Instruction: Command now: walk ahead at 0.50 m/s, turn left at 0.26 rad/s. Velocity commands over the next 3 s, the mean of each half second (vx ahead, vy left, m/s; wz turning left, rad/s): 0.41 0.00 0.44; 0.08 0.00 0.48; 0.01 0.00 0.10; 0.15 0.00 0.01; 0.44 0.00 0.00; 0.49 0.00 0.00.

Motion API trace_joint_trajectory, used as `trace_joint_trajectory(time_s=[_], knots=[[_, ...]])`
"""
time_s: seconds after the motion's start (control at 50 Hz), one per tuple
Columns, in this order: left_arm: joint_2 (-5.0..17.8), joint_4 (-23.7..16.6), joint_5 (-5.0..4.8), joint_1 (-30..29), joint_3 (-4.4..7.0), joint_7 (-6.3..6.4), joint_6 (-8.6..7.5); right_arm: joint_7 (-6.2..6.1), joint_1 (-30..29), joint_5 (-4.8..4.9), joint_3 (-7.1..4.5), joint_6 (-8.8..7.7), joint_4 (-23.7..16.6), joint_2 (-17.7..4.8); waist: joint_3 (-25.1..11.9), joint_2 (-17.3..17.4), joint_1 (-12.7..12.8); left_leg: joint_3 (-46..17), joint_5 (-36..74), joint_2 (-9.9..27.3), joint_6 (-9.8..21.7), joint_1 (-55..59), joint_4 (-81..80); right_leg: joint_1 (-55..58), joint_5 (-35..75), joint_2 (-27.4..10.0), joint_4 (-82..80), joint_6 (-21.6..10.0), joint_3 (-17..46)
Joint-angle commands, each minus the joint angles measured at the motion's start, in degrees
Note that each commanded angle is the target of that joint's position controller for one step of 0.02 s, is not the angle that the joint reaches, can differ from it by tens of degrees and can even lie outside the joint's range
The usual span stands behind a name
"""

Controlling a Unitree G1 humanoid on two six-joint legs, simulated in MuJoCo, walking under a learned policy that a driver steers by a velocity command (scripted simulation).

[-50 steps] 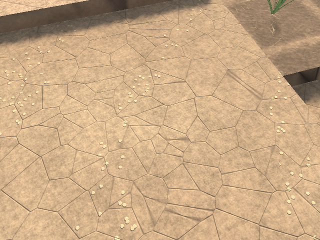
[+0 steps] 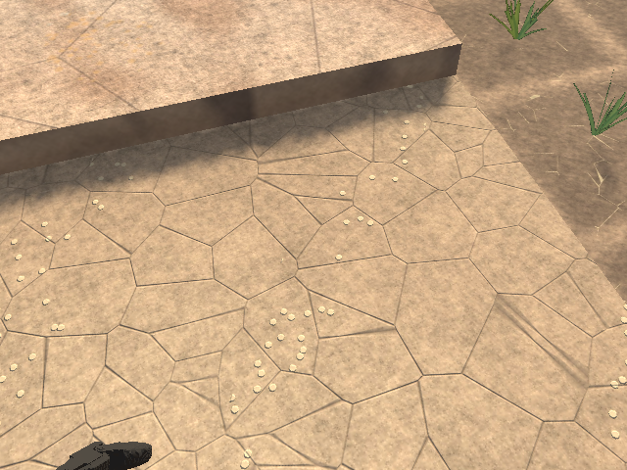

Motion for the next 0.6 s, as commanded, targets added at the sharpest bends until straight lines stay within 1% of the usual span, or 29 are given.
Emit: trace_joint_trajectory(time_s=[0.02,0.04,0.06,0.08,0.1,0.12,0.16,0.18,0.22,0.26,0.3,0.34,0.36,0.4,0.42,0.44,0.46,0.48,0.5,0.52,0.54,0.56,0.58,0.6], knots=[[9.14,1.22,-0.15,16.35,3.04,0.94,0.20,0.26,-3.51,1.68,-1.42,-2.36,-6.28,-7.78,-10.90,-8.68,9.18,-3.83,1.32,3.48,1.38,-34.16,24.72,36.70,-12.36,-20.06,-15.94,-10.03,28.85],[7.42,1.36,-0.01,12.67,2.49,0.84,-0.01,0.06,-5.28,1.12,-1.53,-2.07,-6.54,-7.07,-6.41,-6.09,7.35,-3.08,5.65,5.43,1.07,-32.33,21.69,29.14,-8.89,-17.72,-18.39,-8.95,23.11],[5.72,1.38,0.22,10.03,2.06,0.75,-0.54,-0.18,-4.85,0.60,-1.98,-1.32,-6.20,-6.56,-4.07,-6.96,5.47,-3.57,8.92,7.10,0.80,-29.61,18.78,24.15,-5.32,-15.73,-20.51,-7.99,18.27],[5.31,1.67,0.55,8.49,2.06,0.66,-0.95,-0.21,-3.20,0.63,-1.94,-0.45,-5.67,-5.33,-3.19,-7.71,4.06,-3.68,11.04,7.77,0.38,-26.34,17.86,20.59,-2.86,-14.69,-22.39,-7.58,14.88],[5.14,2.14,0.64,7.88,2.19,0.64,-1.40,-0.25,-2.33,0.69,-1.83,0.29,-5.31,-3.95,-2.72,-7.17,3.34,-3.51,12.23,7.90,0.03,-25.06,17.37,18.71,0.11,-14.30,-23.75,-7.77,12.19],[5.52,2.70,0.70,7.58,2.37,0.70,-1.76,-0.32,-2.48,0.68,-1.81,0.88,-5.54,-3.12,-1.86,-6.36,2.81,-3.66,13.67,7.98,-0.33,-25.49,16.65,17.70,3.13,-14.24,-24.70,-7.94,9.49],[6.46,3.84,1.00,7.97,2.80,1.06,-2.07,-0.48,-4.47,0.42,-1.95,1.48,-6.57,-2.65,-0.51,-4.84,2.67,-4.43,18.04,7.98,-0.94,-28.30,13.35,18.00,7.60,-14.04,-25.59,-8.07,5.17],[6.77,4.41,1.06,8.47,2.94,1.33,-2.02,-0.39,-5.67,0.27,-1.98,1.48,-7.09,-2.50,-0.05,-4.45,2.92,-4.66,20.81,7.85,-1.18,-29.62,10.65,18.87,9.13,-13.79,-25.77,-7.98,3.23],[7.43,5.13,0.97,8.82,3.10,1.81,-1.72,0.24,-8.13,0.12,-1.82,1.10,-7.97,-1.89,0.58,-4.10,3.52,-3.47,26.86,7.43,-1.20,-29.64,3.61,20.05,10.76,-12.72,-26.10,-7.15,-0.84],[8.34,5.71,0.70,9.54,3.32,2.23,-1.36,1.04,-12.03,-0.06,-1.38,0.79,-9.24,-1.01,1.66,-3.43,5.00,-0.66,31.05,6.97,-0.87,-28.42,-3.05,20.87,11.38,-12.31,-26.57,-6.47,-4.03],[9.25,6.40,0.45,10.35,3.54,2.78,-0.56,1.81,-16.54,-0.62,-0.91,0.63,-11.36,-0.05,3.66,-2.49,6.37,2.26,32.34,6.02,-0.47,-27.65,-8.77,22.26,19.85,-12.63,-24.50,-6.01,-6.96],[10.25,7.16,-0.14,11.66,3.87,3.25,0.68,2.64,-18.44,-0.90,-0.94,0.64,-13.23,-0.10,3.11,-3.05,6.81,4.55,30.73,4.70,0.10,-26.92,-11.90,25.91,28.82,-13.51,-20.48,-5.45,-8.52],[10.84,7.29,-0.56,11.75,4.06,3.45,1.31,3.03,-18.30,-0.87,-1.19,0.76,-13.91,-0.60,2.19,-3.86,6.42,5.34,28.81,3.89,0.68,-26.07,-12.74,27.84,32.73,-14.03,-18.17,-5.02,-8.90],[12.27,6.72,-1.60,10.19,4.57,4.03,2.39,3.55,-14.87,-0.93,-2.21,1.04,-14.30,-2.70,-0.90,-5.82,3.85,7.39,23.08,0.89,2.50,-21.27,-13.49,30.48,44.75,-14.41,-10.97,-3.71,-9.21],[12.74,6.27,-1.96,9.13,4.80,4.27,2.92,3.61,-10.58,-0.78,-3.07,1.13,-13.61,-4.36,-3.22,-6.24,1.47,8.23,21.04,-0.99,3.73,-16.48,-14.44,30.50,48.63,-13.98,-4.55,-2.83,-9.31],[12.27,5.79,-2.23,7.86,4.63,4.28,3.24,3.16,-3.80,-0.73,-4.49,1.03,-12.11,-6.96,-6.70,-4.85,-2.29,8.18,25.12,-2.94,5.52,-7.54,-19.29,28.24,45.52,-12.06,5.41,-1.01,-9.99],[10.64,5.53,-1.29,9.56,4.00,3.97,2.83,1.73,0.94,-0.98,-5.93,1.20,-11.33,-10.92,-10.24,0.96,-4.48,1.59,42.72,0.31,8.10,5.23,-22.86,18.84,28.84,-8.39,20.34,2.79,-10.41],[2.59,3.98,2.85,15.75,1.77,3.03,2.13,0.45,-1.20,-1.52,-6.30,1.68,-12.23,-16.35,-15.45,16.03,3.19,-17.64,74.96,14.32,16.47,23.44,-14.32,-2.47,-30.70,1.00,40.78,6.59,-7.70],[6.05,3.87,1.08,17.61,1.51,2.11,1.11,1.24,-1.21,-2.27,-5.66,1.13,-15.20,-15.18,-29.43,10.70,0.96,-36.47,63.60,22.44,26.26,29.17,-20.94,-8.33,-35.37,4.74,51.67,7.13,6.18],[9.67,3.00,-1.25,10.88,2.55,1.87,0.88,1.62,-3.73,-1.81,-5.09,1.04,-16.32,-11.97,-24.92,3.35,-1.30,-30.29,54.72,19.20,23.43,24.56,-24.51,-10.93,-29.53,1.76,51.08,5.81,9.14],[9.24,1.68,-1.34,7.30,2.46,2.35,1.07,1.44,-7.47,-0.49,-4.49,0.99,-16.28,-9.53,-16.75,0.49,0.19,-24.72,46.49,16.17,20.15,16.76,-26.28,-13.21,-23.97,-0.18,46.52,5.33,8.12],[9.08,2.29,-0.34,6.40,2.57,3.17,1.70,1.05,-10.20,0.11,-3.89,1.21,-16.62,-7.66,-11.59,-2.00,1.87,-21.41,42.07,13.91,17.82,8.63,-28.08,-11.98,-20.70,-2.08,42.40,5.61,7.97],[9.75,2.05,0.16,6.78,2.90,3.65,2.51,0.61,-11.90,-0.41,-3.69,1.51,-17.06,-7.08,-9.45,-0.66,3.61,-19.68,40.22,12.52,16.92,1.95,-29.53,-8.49,-18.54,-2.80,39.05,5.68,8.38],[9.78,1.95,0.30,7.41,3.07,3.74,3.24,0.38,-12.56,-1.26,-3.67,1.79,-17.57,-7.14,-8.71,0.87,4.71,-18.60,39.60,11.31,16.25,-2.38,-30.56,-5.30,-17.55,-2.63,36.68,5.67,8.18]])
Next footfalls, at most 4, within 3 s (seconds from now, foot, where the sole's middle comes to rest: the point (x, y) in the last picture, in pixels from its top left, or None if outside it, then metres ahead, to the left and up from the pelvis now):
0.46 left None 0.38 0.15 -0.76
0.92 right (353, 457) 0.48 -0.06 -0.76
1.22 left None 0.31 0.16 -0.76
2.38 left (161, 382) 0.67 0.35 -0.76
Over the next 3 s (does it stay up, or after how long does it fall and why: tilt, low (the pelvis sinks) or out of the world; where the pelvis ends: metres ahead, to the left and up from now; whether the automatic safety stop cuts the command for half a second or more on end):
stays up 0.90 0.32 0.01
